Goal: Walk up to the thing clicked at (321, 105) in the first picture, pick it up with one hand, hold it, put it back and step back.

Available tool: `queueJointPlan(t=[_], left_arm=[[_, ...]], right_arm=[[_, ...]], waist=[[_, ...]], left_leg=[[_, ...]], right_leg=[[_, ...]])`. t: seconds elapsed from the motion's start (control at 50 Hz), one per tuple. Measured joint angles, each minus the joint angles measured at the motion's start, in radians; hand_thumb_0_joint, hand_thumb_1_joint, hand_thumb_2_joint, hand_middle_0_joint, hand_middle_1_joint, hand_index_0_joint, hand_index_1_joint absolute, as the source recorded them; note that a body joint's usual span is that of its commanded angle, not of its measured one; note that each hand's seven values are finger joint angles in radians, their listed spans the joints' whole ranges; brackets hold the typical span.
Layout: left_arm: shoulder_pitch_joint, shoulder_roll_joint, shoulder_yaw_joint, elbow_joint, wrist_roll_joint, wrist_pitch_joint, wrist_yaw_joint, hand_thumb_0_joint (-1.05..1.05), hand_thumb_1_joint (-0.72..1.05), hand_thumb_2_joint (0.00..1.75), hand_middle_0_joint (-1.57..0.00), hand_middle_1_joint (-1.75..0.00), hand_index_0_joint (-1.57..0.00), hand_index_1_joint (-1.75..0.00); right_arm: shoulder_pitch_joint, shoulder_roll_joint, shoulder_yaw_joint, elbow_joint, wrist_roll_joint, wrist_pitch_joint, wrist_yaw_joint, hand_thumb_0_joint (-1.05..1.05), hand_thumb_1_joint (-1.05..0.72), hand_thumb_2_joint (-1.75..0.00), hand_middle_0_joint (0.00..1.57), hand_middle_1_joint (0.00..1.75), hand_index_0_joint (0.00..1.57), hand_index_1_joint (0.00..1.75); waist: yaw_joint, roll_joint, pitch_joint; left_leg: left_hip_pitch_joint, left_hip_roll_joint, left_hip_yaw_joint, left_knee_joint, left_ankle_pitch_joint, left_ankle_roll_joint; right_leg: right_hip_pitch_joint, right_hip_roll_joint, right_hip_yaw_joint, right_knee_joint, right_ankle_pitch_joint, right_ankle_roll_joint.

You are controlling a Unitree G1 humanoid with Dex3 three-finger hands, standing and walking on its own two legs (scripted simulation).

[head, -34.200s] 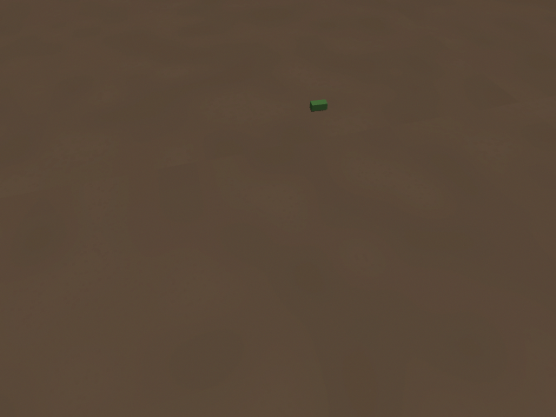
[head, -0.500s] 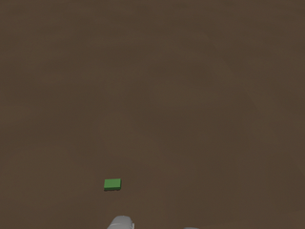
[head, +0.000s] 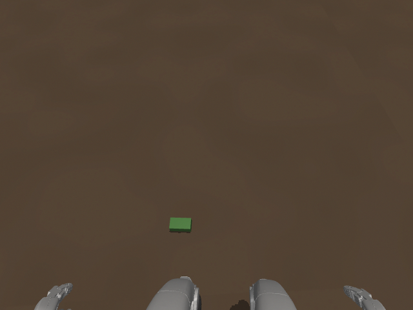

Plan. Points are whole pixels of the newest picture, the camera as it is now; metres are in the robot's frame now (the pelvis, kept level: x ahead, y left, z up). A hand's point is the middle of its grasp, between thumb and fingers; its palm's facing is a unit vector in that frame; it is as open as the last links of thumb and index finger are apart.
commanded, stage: walk up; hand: left
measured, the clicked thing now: (180, 224) +0.47 +0.19 -0.72
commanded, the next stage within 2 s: none
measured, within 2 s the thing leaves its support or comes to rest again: neither
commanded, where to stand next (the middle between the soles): +0.07 -0.04 m, yaw -3 degrees
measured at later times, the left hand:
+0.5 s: hand out of the picture +0.07 +0.24 -0.13, palm faces -0.03 -0.90 -0.44, open 7.4 cm
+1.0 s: hand out of the picture +0.05 +0.25 -0.13, palm faces -0.06 -0.90 -0.43, open 7.4 cm
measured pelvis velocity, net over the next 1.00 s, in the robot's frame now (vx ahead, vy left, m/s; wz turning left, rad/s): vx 0.01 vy -0.03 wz -0.05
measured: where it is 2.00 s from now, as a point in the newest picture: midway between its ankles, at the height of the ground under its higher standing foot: outside the picture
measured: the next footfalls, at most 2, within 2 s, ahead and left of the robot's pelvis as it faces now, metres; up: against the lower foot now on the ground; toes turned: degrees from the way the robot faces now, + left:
right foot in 0.30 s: +0.13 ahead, -0.15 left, +0.00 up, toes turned -2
left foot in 0.60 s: -0.03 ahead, +0.10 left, +0.00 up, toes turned +3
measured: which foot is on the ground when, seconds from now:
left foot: down 0.00-0.34, up 0.36-0.58, down 0.60-1.00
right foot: up 0.00-0.28, down 0.30-0.62, up 0.64-0.96, down 0.98-1.00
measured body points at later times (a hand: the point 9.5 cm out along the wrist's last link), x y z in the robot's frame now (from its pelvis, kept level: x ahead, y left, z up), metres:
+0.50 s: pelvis -0.03 -0.03 +0.00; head +0.03 -0.05 +0.44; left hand +0.07 +0.29 -0.10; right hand +0.08 -0.35 -0.13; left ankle -0.04 +0.12 -0.65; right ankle +0.09 -0.15 -0.71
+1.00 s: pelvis +0.01 -0.03 +0.01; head +0.03 -0.04 +0.46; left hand +0.06 +0.30 -0.10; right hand +0.01 -0.38 -0.11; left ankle -0.07 +0.09 -0.71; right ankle +0.10 -0.17 -0.72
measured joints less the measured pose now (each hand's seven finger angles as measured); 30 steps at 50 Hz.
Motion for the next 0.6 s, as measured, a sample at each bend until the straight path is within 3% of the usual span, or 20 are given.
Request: queueJointPlan(t=[0.06, 0.16, 0.28, 0.32, 0.34, 0.4, 0.44, 0.48, 0.54, 0.58, 0.6], left_arm=[[0.025, -0.009, -0.016, 0.020, 0.004, -0.001, -0.023, 0.01, 0.90, 0.90, -0.21, -0.30, -0.20, -0.30], [0.044, -0.004, -0.002, 0.043, 0.000, 0.007, -0.037, 0.01, 0.90, 0.90, -0.21, -0.30, -0.21, -0.30], [0.001, -0.021, 0.001, 0.061, -0.023, 0.024, -0.014, 0.00, 0.90, 0.90, -0.21, -0.30, -0.20, -0.30], [-0.012, -0.030, 0.000, 0.065, -0.018, 0.025, -0.009, 0.00, 0.90, 0.90, -0.21, -0.30, -0.20, -0.30], [-0.022, -0.039, -0.001, 0.066, -0.011, 0.025, -0.008, 0.00, 0.90, 0.90, -0.21, -0.30, -0.20, -0.30], [-0.051, -0.050, -0.009, 0.052, 0.003, 0.029, -0.016, 0.00, 0.90, 0.90, -0.21, -0.30, -0.21, -0.30], [-0.069, -0.059, -0.011, 0.044, 0.010, 0.033, -0.016, 0.00, 0.90, 0.90, -0.21, -0.30, -0.21, -0.30], [-0.081, -0.069, -0.013, 0.041, 0.017, 0.033, -0.015, 0.01, 0.90, 0.90, -0.21, -0.30, -0.21, -0.30], [-0.073, -0.074, -0.008, 0.039, 0.033, 0.030, -0.023, 0.01, 0.90, 0.90, -0.21, -0.30, -0.21, -0.30], [-0.054, -0.067, 0.000, 0.029, 0.041, 0.033, -0.038, 0.01, 0.90, 0.90, -0.21, -0.30, -0.21, -0.30], [-0.043, -0.059, 0.004, 0.025, 0.041, 0.036, -0.044, 0.01, 0.89, 0.90, -0.21, -0.30, -0.21, -0.30]], right_arm=[[0.037, 0.002, 0.007, -0.006, 0.002, -0.015, 0.000, 0.01, -0.90, -0.90, 0.21, 0.30, 0.21, 0.30], [0.090, -0.018, 0.014, 0.004, -0.001, -0.042, -0.022, 0.00, -0.90, -0.90, 0.21, 0.30, 0.21, 0.30], [0.055, -0.055, 0.006, 0.008, 0.001, 0.019, -0.046, 0.01, -0.90, -0.90, 0.21, 0.30, 0.21, 0.30], [0.027, -0.068, 0.000, 0.003, 0.011, 0.043, -0.050, 0.01, -0.90, -0.90, 0.21, 0.30, 0.21, 0.30], [0.005, -0.074, -0.004, 0.007, 0.019, 0.052, -0.053, 0.01, -0.90, -0.90, 0.21, 0.30, 0.21, 0.30], [-0.044, -0.067, -0.007, 0.010, 0.025, 0.068, -0.068, 0.01, -0.90, -0.90, 0.21, 0.30, 0.20, 0.30], [-0.057, -0.065, -0.005, 0.010, 0.027, 0.067, -0.065, 0.01, -0.90, -0.90, 0.21, 0.30, 0.20, 0.30], [-0.050, -0.066, -0.005, 0.016, 0.027, 0.058, -0.055, 0.01, -0.90, -0.90, 0.21, 0.30, 0.20, 0.30], [-0.007, -0.059, 0.002, 0.050, 0.017, 0.045, -0.036, 0.00, -0.90, -0.90, 0.21, 0.30, 0.20, 0.30], [0.040, -0.048, 0.007, 0.071, 0.009, 0.035, -0.021, 0.00, -0.90, -0.90, 0.21, 0.30, 0.21, 0.30], [0.068, -0.042, 0.007, 0.077, 0.004, 0.026, -0.016, 0.00, -0.90, -0.90, 0.21, 0.30, 0.21, 0.30]], waist=[[-0.015, -0.015, -0.047], [-0.029, -0.062, -0.080], [-0.026, -0.047, -0.042], [-0.021, -0.019, -0.029], [-0.023, 0.008, -0.014], [-0.014, 0.014, 0.017], [-0.004, 0.015, 0.024], [0.001, 0.030, 0.010], [0.006, 0.044, -0.044], [0.000, 0.033, -0.089], [-0.007, 0.022, -0.109]], left_leg=[[0.043, 0.014, -0.003, -0.053, 0.008, 0.019], [0.095, 0.027, -0.006, -0.111, 0.027, -0.011], [0.048, 0.055, -0.017, -0.025, -0.010, -0.037], [0.011, 0.070, -0.022, 0.035, -0.034, -0.050], [-0.010, 0.078, -0.039, 0.069, -0.038, -0.041], [-0.088, 0.007, -0.078, 0.278, -0.212, -0.010], [-0.114, -0.026, -0.082, 0.394, -0.227, -0.001], [-0.109, -0.030, -0.086, 0.429, -0.196, -0.004], [-0.027, 0.003, -0.047, 0.301, -0.226, -0.021], [0.059, 0.015, 0.002, 0.137, -0.284, -0.011], [0.116, 0.017, 0.027, 0.017, -0.265, -0.002]], right_leg=[[-0.058, 0.038, 0.009, 0.064, 0.034, -0.012], [-0.090, 0.031, 0.008, -0.080, 0.124, 0.005], [-0.031, 0.049, -0.027, -0.274, 0.236, 0.021], [-0.006, 0.070, -0.041, -0.335, 0.322, 0.025], [-0.013, 0.081, -0.053, -0.325, 0.326, 0.027], [-0.051, 0.060, -0.044, -0.293, 0.324, 0.021], [-0.067, 0.043, -0.031, -0.309, 0.347, 0.017], [-0.083, 0.036, -0.033, -0.329, 0.366, 0.012], [-0.099, 0.032, -0.042, -0.347, 0.356, 0.005], [-0.101, 0.019, -0.048, -0.353, 0.345, -0.002], [-0.102, 0.011, -0.050, -0.344, 0.322, -0.003]])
